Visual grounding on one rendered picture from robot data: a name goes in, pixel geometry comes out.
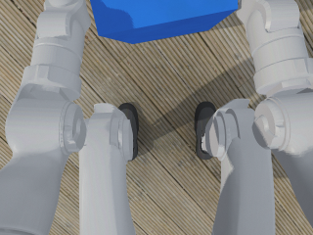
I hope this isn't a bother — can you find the right robot forearm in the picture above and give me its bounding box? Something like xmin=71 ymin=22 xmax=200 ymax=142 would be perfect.
xmin=236 ymin=0 xmax=313 ymax=98

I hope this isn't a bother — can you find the left robot thigh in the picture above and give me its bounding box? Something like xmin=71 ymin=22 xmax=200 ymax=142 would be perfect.
xmin=78 ymin=113 xmax=136 ymax=235

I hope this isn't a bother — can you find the left robot forearm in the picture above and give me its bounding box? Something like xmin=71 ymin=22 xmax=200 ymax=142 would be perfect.
xmin=5 ymin=0 xmax=91 ymax=148

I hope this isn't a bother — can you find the robot right upper arm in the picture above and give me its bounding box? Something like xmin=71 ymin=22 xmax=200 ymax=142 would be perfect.
xmin=251 ymin=92 xmax=313 ymax=228

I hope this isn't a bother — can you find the robot right shin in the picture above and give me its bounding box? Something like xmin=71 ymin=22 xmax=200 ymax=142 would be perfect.
xmin=201 ymin=98 xmax=249 ymax=158

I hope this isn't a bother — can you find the carton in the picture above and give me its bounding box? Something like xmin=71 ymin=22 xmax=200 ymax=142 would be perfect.
xmin=90 ymin=0 xmax=239 ymax=44

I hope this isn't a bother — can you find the robot left upper arm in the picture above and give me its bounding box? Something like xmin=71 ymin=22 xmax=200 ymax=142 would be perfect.
xmin=0 ymin=98 xmax=87 ymax=235

